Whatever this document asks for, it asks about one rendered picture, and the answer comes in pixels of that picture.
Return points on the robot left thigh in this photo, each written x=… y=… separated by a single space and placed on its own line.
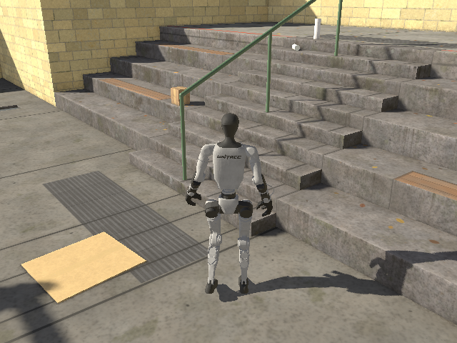
x=214 y=220

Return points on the left robot forearm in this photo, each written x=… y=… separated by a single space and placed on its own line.
x=193 y=186

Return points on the right robot upper arm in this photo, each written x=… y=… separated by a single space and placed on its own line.
x=252 y=152

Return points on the left robot upper arm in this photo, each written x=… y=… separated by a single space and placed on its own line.
x=206 y=150

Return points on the left robot hand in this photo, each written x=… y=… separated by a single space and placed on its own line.
x=188 y=198

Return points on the left robot foot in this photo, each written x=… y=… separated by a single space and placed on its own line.
x=210 y=288

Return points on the right robot hand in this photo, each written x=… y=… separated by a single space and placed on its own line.
x=264 y=206

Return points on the right robot forearm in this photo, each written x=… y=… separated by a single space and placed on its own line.
x=263 y=191

